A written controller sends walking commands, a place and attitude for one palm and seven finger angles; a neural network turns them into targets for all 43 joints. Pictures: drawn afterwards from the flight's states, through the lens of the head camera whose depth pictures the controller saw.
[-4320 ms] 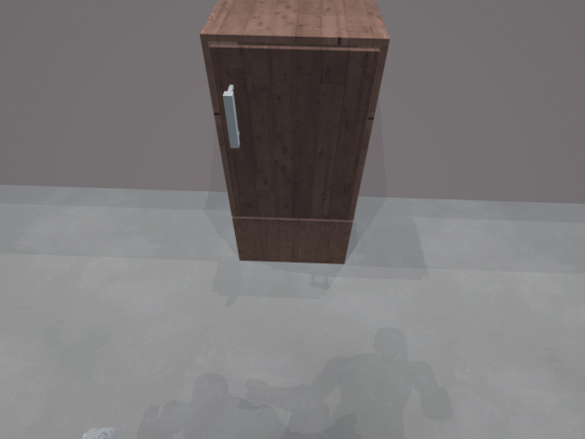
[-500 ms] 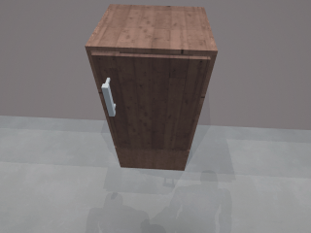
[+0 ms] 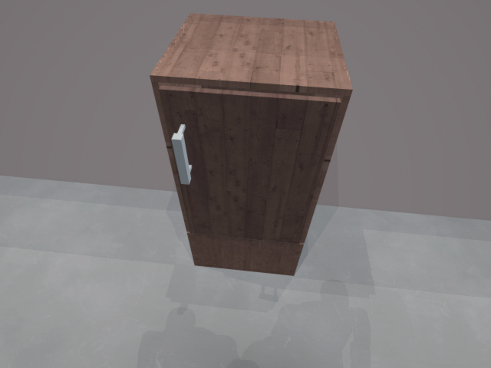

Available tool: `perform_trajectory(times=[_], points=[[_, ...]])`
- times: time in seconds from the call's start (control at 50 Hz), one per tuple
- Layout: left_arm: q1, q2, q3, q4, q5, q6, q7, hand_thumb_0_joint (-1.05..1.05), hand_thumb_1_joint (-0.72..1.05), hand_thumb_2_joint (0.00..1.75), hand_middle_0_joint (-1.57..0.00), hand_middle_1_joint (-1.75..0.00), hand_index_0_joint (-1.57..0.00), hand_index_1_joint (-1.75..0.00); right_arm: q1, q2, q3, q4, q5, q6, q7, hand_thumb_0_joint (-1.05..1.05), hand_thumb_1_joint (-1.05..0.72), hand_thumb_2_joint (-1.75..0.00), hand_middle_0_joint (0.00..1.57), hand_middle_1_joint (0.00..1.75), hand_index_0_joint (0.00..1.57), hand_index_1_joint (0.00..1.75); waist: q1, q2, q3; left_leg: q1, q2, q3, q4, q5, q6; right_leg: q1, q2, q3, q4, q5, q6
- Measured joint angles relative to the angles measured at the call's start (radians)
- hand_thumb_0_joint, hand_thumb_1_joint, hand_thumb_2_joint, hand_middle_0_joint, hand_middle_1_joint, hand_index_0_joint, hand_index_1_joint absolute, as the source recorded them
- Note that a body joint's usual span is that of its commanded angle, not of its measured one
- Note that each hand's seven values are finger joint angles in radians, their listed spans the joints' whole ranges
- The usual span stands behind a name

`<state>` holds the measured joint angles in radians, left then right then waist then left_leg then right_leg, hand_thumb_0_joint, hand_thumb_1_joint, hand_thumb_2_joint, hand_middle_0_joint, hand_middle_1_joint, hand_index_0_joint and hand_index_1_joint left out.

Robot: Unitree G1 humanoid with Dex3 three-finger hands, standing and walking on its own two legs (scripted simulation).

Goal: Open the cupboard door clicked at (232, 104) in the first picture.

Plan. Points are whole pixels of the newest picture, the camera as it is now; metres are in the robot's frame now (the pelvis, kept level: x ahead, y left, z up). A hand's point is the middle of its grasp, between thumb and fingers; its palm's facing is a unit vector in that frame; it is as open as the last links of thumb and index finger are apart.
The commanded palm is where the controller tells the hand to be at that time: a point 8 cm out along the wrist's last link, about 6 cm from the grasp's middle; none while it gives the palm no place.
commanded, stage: come to a stop and stand still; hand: left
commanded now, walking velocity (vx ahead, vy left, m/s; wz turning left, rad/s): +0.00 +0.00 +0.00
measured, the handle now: (184, 155) +0.61 +0.21 -0.05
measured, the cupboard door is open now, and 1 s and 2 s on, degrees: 0 0 0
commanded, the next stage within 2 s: look again from close up in 0.62 s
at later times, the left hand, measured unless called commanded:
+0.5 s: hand out of the picture +0.01 +0.21 -0.17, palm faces +0.02 -0.97 -0.22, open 7.4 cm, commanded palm none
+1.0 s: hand out of the picture +0.02 +0.22 -0.17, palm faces +0.00 -0.97 -0.25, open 7.4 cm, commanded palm none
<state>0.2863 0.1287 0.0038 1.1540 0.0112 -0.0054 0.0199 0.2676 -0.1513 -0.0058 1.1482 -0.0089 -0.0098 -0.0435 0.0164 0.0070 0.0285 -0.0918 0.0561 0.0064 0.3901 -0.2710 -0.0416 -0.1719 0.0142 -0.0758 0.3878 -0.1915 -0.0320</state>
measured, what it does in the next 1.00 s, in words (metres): stands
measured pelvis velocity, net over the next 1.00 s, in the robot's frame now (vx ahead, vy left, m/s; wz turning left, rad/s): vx -0.01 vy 0.03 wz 0.00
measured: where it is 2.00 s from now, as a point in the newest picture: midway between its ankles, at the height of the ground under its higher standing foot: outside the picture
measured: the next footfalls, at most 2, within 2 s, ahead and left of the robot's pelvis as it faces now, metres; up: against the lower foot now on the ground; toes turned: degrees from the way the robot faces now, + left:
left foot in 1.96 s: +0.10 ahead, +0.15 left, +0.00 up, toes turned +2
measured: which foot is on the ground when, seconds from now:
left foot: down 0.00-1.00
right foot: down 0.00-1.00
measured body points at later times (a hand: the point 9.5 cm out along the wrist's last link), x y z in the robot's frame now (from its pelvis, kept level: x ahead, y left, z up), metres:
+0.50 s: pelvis -0.01 +0.02 +0.00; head -0.01 +0.02 +0.45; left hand +0.01 +0.27 -0.15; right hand -0.02 -0.21 -0.16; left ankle -0.04 +0.14 -0.74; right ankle +0.01 -0.10 -0.74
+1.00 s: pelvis -0.01 +0.03 -0.01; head -0.02 +0.01 +0.44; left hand +0.02 +0.27 -0.15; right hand +0.03 -0.20 -0.17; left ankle -0.04 +0.14 -0.74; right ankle +0.01 -0.10 -0.74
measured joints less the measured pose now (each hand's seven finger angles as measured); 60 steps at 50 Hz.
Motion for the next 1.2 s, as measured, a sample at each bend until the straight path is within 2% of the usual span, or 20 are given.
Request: perform_trajectory(times=[0.36,0.72,0.78,0.88,0.96,1.2], points=[[-0.036,0.049,0.009,-0.014,0.002,0.001,-0.003,0.01,0.91,0.9,-0.2,-0.3,-0.19,-0.3,0.019,-0.01,0.001,0.004,0.0,-0.005,0.01,0.0,-0.91,-0.9,0.2,0.3,0.2,0.3,-0.006,-0.006,0.015,-0.01,-0.028,0.016,-0.003,0.016,0.025,-0.014,-0.026,0.018,-0.002,0.021,0.023],[-0.091,0.098,0.008,-0.023,0.006,-0.001,-0.012,0.01,0.91,0.9,-0.2,-0.3,-0.19,-0.3,-0.044,-0.072,-0.001,-0.009,0.0,-0.011,0.02,0.0,-0.91,-0.9,0.21,0.3,0.2,0.3,-0.006,-0.007,0.014,0.001,-0.048,0.02,-0.033,0.033,0.039,-0.01,-0.046,0.024,-0.015,0.03,0.038],[-0.078,0.094,-0.005,-0.037,0.004,-0.018,0.013,0.01,0.91,0.9,-0.2,-0.3,-0.2,-0.3,-0.05,-0.088,-0.001,-0.053,0.003,-0.01,0.023,0.0,-0.91,-0.9,0.2,0.3,0.2,0.3,-0.011,0.005,0.007,-0.045,-0.044,0.022,0.035,0.003,0.039,-0.046,-0.043,0.026,0.028,0.016,0.039],[-0.063,0.074,-0.022,-0.049,0.003,-0.006,0.003,0.01,0.91,0.9,-0.2,-0.3,-0.19,-0.3,-0.025,-0.082,0.009,-0.121,-0.003,-0.016,0.022,0.0,-0.91,-0.9,0.2,0.3,0.19,0.3,-0.015,0.027,-0.008,-0.057,-0.06,0.019,0.083,-0.027,0.048,-0.067,-0.062,0.026,0.102,-0.03,0.046],[-0.052,0.056,-0.027,-0.055,0.003,0.001,-0.003,0.01,0.91,0.9,-0.2,-0.3,-0.19,-0.3,-0.016,-0.054,0.02,-0.131,-0.004,-0.01,0.02,0.0,-0.92,-0.9,0.2,0.3,0.19,0.3,-0.01,0.038,-0.014,-0.046,-0.065,0.021,0.079,-0.028,0.05,-0.065,-0.067,0.029,0.114,-0.04,0.047],[-0.038,0.027,-0.019,-0.048,0.003,-0.002,-0.007,0.01,0.91,0.9,-0.2,-0.3,-0.2,-0.3,0.018,-0.037,0.02,-0.079,-0.002,-0.014,0.019,0.0,-0.92,-0.9,0.2,0.3,0.2,0.3,-0.009,0.027,0.008,-0.039,-0.058,0.024,0.046,-0.009,0.037,-0.072,-0.058,0.031,0.107,-0.034,0.033]])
